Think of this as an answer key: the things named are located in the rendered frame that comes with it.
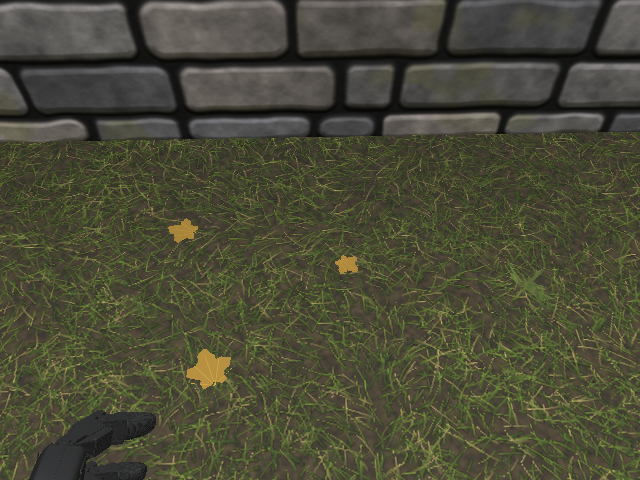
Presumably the left robot hand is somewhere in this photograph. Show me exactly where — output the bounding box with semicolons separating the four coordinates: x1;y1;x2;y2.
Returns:
29;410;156;480

